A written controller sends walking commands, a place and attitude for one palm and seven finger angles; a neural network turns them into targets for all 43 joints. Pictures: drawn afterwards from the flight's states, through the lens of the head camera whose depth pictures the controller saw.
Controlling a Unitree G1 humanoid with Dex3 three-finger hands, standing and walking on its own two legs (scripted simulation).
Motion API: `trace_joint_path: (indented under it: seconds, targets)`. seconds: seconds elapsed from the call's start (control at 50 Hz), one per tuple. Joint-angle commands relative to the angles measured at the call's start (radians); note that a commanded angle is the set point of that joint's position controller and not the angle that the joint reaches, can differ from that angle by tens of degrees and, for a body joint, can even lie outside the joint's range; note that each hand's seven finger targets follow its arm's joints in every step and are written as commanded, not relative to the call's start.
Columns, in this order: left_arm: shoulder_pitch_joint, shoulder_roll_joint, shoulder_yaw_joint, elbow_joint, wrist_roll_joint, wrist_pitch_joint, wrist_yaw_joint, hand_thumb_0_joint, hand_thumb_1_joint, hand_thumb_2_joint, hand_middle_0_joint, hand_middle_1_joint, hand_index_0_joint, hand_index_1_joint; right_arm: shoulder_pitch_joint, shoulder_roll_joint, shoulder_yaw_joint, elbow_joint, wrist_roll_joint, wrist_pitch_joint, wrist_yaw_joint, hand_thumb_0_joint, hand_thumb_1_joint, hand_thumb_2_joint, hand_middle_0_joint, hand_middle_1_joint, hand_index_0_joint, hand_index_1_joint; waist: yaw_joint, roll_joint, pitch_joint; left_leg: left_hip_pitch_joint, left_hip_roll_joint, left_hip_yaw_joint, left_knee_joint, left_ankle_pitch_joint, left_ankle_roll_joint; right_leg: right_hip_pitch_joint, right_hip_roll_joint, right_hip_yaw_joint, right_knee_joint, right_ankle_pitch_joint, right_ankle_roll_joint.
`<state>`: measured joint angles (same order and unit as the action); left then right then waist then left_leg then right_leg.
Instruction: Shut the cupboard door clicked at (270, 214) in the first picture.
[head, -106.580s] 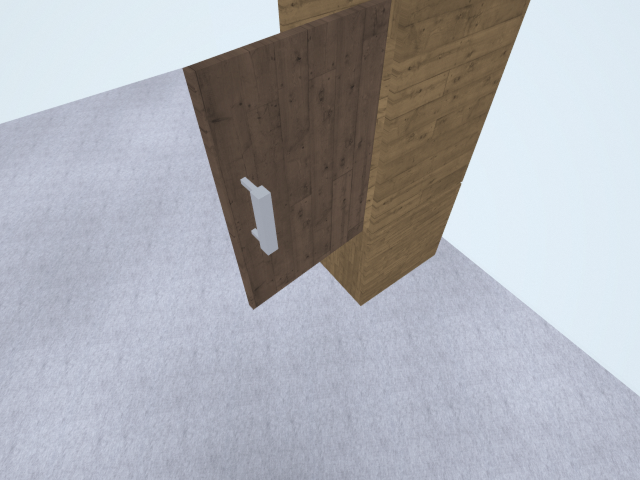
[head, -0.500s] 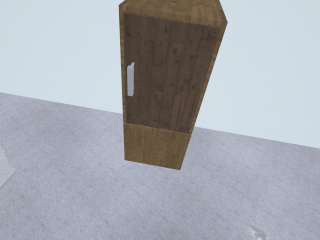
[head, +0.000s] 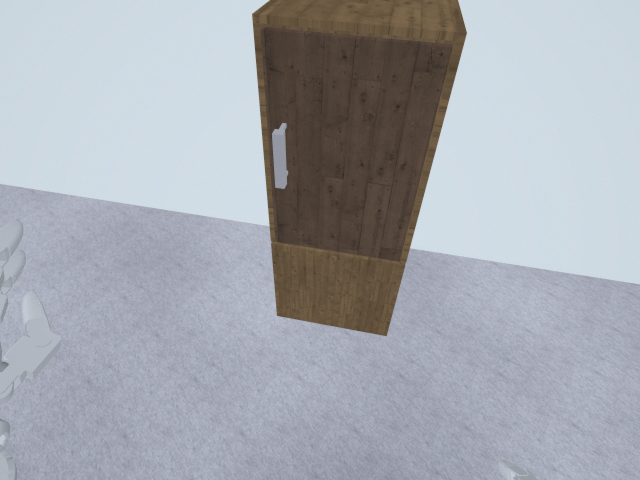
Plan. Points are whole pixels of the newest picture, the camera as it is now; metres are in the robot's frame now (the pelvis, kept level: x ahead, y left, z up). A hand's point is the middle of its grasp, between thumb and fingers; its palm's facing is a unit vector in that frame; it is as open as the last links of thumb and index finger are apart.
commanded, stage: let the arm hang, fingers relaxed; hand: left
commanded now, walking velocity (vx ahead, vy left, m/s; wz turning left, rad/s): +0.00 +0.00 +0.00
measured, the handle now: (282, 155) +0.83 +0.15 -0.02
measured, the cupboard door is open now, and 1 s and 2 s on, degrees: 0 0 0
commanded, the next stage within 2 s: look to check the result in 1.14 s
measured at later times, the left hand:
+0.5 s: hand out of the picture -0.01 +0.22 -0.18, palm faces +0.07 -0.97 -0.21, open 7.1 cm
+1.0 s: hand out of the picture -0.02 +0.19 -0.17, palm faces +0.04 -0.99 -0.15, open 7.4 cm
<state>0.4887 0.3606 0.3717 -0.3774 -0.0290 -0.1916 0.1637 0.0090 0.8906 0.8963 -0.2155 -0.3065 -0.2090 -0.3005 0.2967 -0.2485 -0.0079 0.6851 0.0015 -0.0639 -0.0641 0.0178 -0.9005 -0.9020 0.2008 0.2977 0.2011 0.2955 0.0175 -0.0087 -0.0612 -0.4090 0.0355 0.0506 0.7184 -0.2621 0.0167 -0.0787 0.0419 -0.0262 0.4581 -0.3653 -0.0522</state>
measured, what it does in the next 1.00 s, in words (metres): steps on the spot: left foot, then right foot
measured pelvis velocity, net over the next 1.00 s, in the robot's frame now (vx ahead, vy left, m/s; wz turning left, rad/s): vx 0.00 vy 0.04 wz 0.01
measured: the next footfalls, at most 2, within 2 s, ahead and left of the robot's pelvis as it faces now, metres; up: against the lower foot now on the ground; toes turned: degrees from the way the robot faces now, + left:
left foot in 0.04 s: +0.05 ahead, +0.12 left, +0.00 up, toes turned +2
right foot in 0.26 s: +0.05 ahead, -0.09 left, +0.00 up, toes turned +1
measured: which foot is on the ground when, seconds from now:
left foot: up 0.00-0.02, down 0.04-1.00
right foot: down 0.00-0.06, up 0.08-0.24, down 0.26-1.00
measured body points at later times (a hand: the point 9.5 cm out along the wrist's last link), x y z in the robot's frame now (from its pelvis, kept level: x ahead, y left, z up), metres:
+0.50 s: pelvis +0.00 +0.03 +0.00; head +0.01 +0.05 +0.44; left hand -0.01 +0.27 -0.16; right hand +0.01 -0.21 -0.15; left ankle +0.01 +0.12 -0.74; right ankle +0.01 -0.09 -0.73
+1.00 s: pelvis +0.00 +0.04 +0.01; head -0.02 +0.04 +0.46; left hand -0.02 +0.25 -0.16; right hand -0.02 -0.18 -0.15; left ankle +0.01 +0.12 -0.74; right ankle +0.01 -0.09 -0.73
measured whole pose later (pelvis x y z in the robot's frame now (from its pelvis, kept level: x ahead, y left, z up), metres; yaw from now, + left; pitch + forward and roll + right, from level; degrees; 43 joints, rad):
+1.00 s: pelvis +0.00 +0.04 +0.01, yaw +0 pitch -2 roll +0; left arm 0.32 0.12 0.00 1.13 0.02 0.01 0.03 0.00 0.91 0.90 -0.20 -0.30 -0.20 -0.30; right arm 0.32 -0.13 0.01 1.12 -0.01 0.00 -0.03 0.01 -0.91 -0.90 0.20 0.30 0.20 0.29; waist 0.00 -0.01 0.00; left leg -0.16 -0.05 0.06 0.38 -0.19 0.06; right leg -0.16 -0.02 0.02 0.40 -0.20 0.02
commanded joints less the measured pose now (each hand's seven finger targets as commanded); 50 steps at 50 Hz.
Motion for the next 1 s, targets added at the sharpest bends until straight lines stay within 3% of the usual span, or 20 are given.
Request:
trace_joint_path:
  seconds: [0.0,0.02,0.04,0.06,0.1,0.14,0.2,0.22,0.24,0.26,0.28,0.3,0.32,0.36,0.4,0.42,0.46,0.52,0.74,0.98]
  targets:
    - [-0.132,0.248,0.133,-0.306,-0.01,-0.078,0.017,0.0,0.9,0.9,-0.2,-0.3,-0.2,-0.3,-0.162,-0.085,-0.046,-0.189,0.003,-0.081,-0.019,0.0,-0.9,-0.9,0.2,0.3,0.2,0.3,-0.02,-0.007,0.018,0.261,-0.017,0.001,-0.263,0.213,0.029,-0.142,-0.186,0.119,0.037,0.571,0.025]
    - [-0.044,0.029,-0.274,0.495,0.094,0.091,-0.125,0.0,0.9,0.9,-0.2,-0.3,-0.2,-0.3,-0.063,-0.254,-0.06,0.012,-0.034,-0.116,0.078,0.0,-0.9,-0.9,0.2,0.3,0.2,0.3,-0.109,0.144,-0.012,0.298,0.123,-0.195,-0.087,0.741,0.076,-0.325,-0.16,-0.002,0.376,0.592,0.062]
    - [-0.014,-0.038,-0.273,0.485,0.053,0.177,-0.139,0.0,0.9,0.9,-0.2,-0.3,-0.2,-0.3,-0.002,-0.215,-0.058,-0.035,-0.016,-0.042,0.08,0.0,-0.9,-0.9,0.2,0.3,0.2,0.3,-0.072,0.227,-0.067,0.31,0.248,-0.312,-0.167,0.993,0.169,-0.325,-0.07,0.018,0.515,-0.055,0.065]
    - [-0.011,-0.088,-0.282,0.458,0.06,0.208,-0.132,0.0,0.9,0.9,-0.2,-0.3,-0.2,-0.3,-0.023,-0.176,-0.04,-0.06,-0.019,-0.005,0.069,0.0,-0.9,-0.9,0.2,0.3,0.2,0.3,-0.061,0.213,-0.047,0.294,0.285,-0.337,-0.232,1.019,0.206,-0.384,-0.048,0.038,0.591,-0.298,0.086]
    - [-0.097,-0.068,-0.3,0.539,0.059,0.213,-0.136,0.0,0.9,0.9,-0.2,-0.3,-0.2,-0.3,-0.041,-0.174,-0.03,-0.06,-0.042,-0.002,0.056,0.0,-0.9,-0.9,0.2,0.3,0.2,0.3,-0.052,0.035,-0.069,0.19,0.281,-0.375,-0.267,0.76,0.21,-0.365,-0.047,0.107,0.647,-0.3,0.085]
    - [-0.133,-0.043,-0.309,0.653,0.058,0.218,-0.151,0.0,0.9,0.9,-0.2,-0.3,-0.2,-0.3,-0.082,-0.167,-0.028,-0.061,-0.051,0.022,0.053,0.0,-0.9,-0.9,0.2,0.3,0.2,0.3,-0.031,-0.056,-0.053,0.156,0.236,-0.318,-0.283,0.458,0.195,-0.317,-0.068,0.07,0.522,-0.241,0.076]
    - [-0.115,-0.003,-0.309,0.846,0.059,0.218,-0.157,0.0,0.9,0.9,-0.2,-0.3,-0.2,-0.3,-0.151,-0.169,-0.022,-0.031,-0.038,0.052,0.054,0.0,-0.9,-0.9,0.2,0.3,0.2,0.3,0.016,-0.03,-0.03,-0.034,0.129,-0.198,-0.31,-0.018,0.101,-0.079,-0.057,0.022,0.199,-0.002,0.064]
    - [-0.094,0.026,-0.302,0.896,0.059,0.22,-0.154,0.0,0.9,0.9,-0.2,-0.3,-0.2,-0.3,-0.161,-0.141,-0.021,-0.021,-0.029,0.062,0.057,0.0,-0.9,-0.9,0.2,0.3,0.2,0.3,0.026,-0.025,-0.013,-0.109,0.072,-0.148,-0.29,-0.171,0.064,-0.032,-0.078,0.082,0.11,-0.019,0.052]
    - [-0.098,0.055,-0.3,0.933,0.064,0.218,-0.152,0.0,0.9,0.9,-0.2,-0.3,-0.2,-0.3,-0.156,-0.096,-0.016,-0.009,-0.022,0.075,0.062,0.0,-0.9,-0.9,0.2,0.3,0.2,0.3,0.02,-0.06,0.04,-0.105,-0.015,-0.106,-0.2,-0.266,0.022,-0.15,-0.159,0.233,-0.053,-0.204,0.009]
    - [-0.14,0.083,-0.302,0.961,0.067,0.219,-0.155,0.0,0.9,0.9,-0.2,-0.3,-0.2,-0.3,-0.134,-0.077,-0.018,0.005,-0.022,0.09,0.066,0.0,-0.9,-0.9,0.2,0.3,0.2,0.3,-0.012,-0.058,0.092,-0.021,-0.061,-0.054,-0.075,-0.25,-0.004,-0.349,-0.268,0.378,-0.22,-0.397,-0.055]
    - [-0.226,0.098,-0.306,0.984,0.063,0.218,-0.152,0.0,0.9,0.9,-0.2,-0.3,-0.2,-0.3,-0.1,-0.063,-0.024,0.041,-0.023,0.103,0.065,0.0,-0.9,-0.9,0.2,0.3,0.2,0.3,-0.05,-0.07,0.123,0.103,-0.067,-0.023,0.072,-0.183,-0.019,-0.512,-0.337,0.439,-0.321,-0.505,-0.103]
    - [-0.276,0.082,-0.31,1.005,0.061,0.219,-0.145,0.0,0.9,0.9,-0.2,-0.3,-0.2,-0.3,-0.088,-0.074,-0.032,0.069,-0.025,0.117,0.061,0.0,-0.9,-0.9,0.2,0.3,0.2,0.3,-0.055,-0.137,0.157,0.146,-0.059,-0.041,0.16,-0.164,-0.02,-0.588,-0.314,0.429,-0.343,-0.488,-0.112]
    - [-0.304,0.027,-0.314,1.045,0.059,0.215,-0.142,0.0,0.9,0.9,-0.2,-0.3,-0.2,-0.3,-0.059,-0.058,-0.036,0.105,-0.028,0.115,0.057,0.0,-0.9,-0.9,0.2,0.3,0.2,0.3,-0.071,-0.105,0.196,0.15,-0.045,-0.062,0.175,-0.125,-0.013,-0.586,-0.28,0.38,-0.311,-0.37,-0.115]
    - [-0.268,-0.027,-0.305,1.104,0.06,0.205,-0.139,0.0,0.9,0.9,-0.2,-0.3,-0.2,-0.3,0.03,-0.005,-0.029,0.158,-0.03,0.098,0.055,0.0,-0.9,-0.9,0.2,0.3,0.2,0.3,-0.085,0.014,0.136,0.203,-0.024,-0.064,-0.04,-0.058,0.001,-0.466,-0.228,0.254,-0.178,-0.149,-0.088]
    - [-0.178,-0.073,-0.322,1.184,0.049,0.196,-0.137,0.0,0.9,0.9,-0.2,-0.3,-0.2,-0.3,0.044,-0.028,-0.025,0.202,-0.025,0.068,0.054,0.0,-0.9,-0.9,0.2,0.3,0.2,0.3,-0.044,0.148,0.072,0.245,0.062,-0.204,-0.281,0.124,0.027,-0.35,-0.11,0.14,-0.003,0.032,-0.012]
    - [-0.135,-0.089,-0.327,1.22,0.043,0.194,-0.135,0.0,0.9,0.9,-0.2,-0.3,-0.2,-0.3,0.036,-0.05,-0.023,0.209,-0.027,0.055,0.043,0.0,-0.9,-0.9,0.2,0.3,0.2,0.3,-0.017,0.152,0.037,0.208,0.134,-0.278,-0.339,0.203,0.064,-0.244,-0.077,0.089,0.023,0.106,0.014]
    - [-0.117,-0.094,-0.334,1.284,0.043,0.187,-0.134,0.0,0.9,0.9,-0.2,-0.3,-0.2,-0.3,0.01,-0.055,-0.018,0.24,-0.022,0.042,0.028,0.0,-0.9,-0.9,0.2,0.3,0.2,0.3,0.003,0.056,-0.012,0.177,0.116,-0.234,-0.334,0.332,0.072,-0.089,-0.083,0.082,-0.01,0.233,0.024]
    - [-0.128,-0.082,-0.336,1.353,0.037,0.187,-0.133,0.0,0.9,0.9,-0.2,-0.3,-0.2,-0.3,0.038,-0.044,-0.012,0.293,-0.011,0.037,0.02,0.0,-0.9,-0.9,0.2,0.3,0.2,0.3,-0.011,0.103,-0.027,0.256,0.101,-0.178,-0.352,0.44,0.047,-0.061,-0.094,0.076,-0.025,0.27,0.025]
    - [-0.113,-0.109,-0.355,1.483,0.045,0.198,-0.131,0.0,0.9,0.9,-0.2,-0.3,-0.2,-0.3,0.068,-0.009,-0.004,0.391,-0.015,0.054,0.024,0.0,-0.9,-0.9,0.2,0.3,0.2,0.3,-0.015,0.0,0.193,0.151,0.066,-0.163,-0.482,-0.037,0.029,-0.117,-0.116,0.102,-0.123,0.157,0.023]
    - [-0.096,-0.137,-0.353,1.5,0.045,0.188,-0.126,0.0,0.9,0.9,-0.2,-0.3,-0.2,-0.3,0.094,0.018,-0.005,0.413,-0.015,0.049,0.023,0.0,-0.9,-0.9,0.2,0.3,0.2,0.3,-0.022,0.008,0.173,0.186,0.053,-0.141,-0.459,0.012,0.027,-0.141,-0.118,0.113,-0.123,0.177,0.022]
